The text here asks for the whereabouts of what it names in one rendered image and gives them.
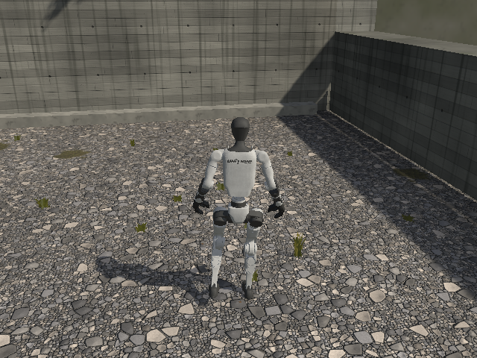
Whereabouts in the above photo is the left robot forearm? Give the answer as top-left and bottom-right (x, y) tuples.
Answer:
(195, 178), (209, 203)

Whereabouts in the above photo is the right robot forearm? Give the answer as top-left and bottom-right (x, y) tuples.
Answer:
(269, 179), (283, 206)

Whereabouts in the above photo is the robot left hand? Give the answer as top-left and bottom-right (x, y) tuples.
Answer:
(193, 200), (209, 215)

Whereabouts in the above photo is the right robot upper arm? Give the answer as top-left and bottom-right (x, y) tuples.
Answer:
(255, 150), (276, 191)

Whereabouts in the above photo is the left robot upper arm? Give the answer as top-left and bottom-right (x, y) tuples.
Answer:
(202, 149), (224, 189)

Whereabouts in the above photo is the robot right hand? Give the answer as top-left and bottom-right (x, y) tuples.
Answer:
(268, 203), (285, 219)

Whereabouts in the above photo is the humanoid robot torso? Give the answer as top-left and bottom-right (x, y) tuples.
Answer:
(222, 146), (257, 224)

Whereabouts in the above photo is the robot left foot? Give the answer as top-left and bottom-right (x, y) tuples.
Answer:
(209, 283), (220, 298)

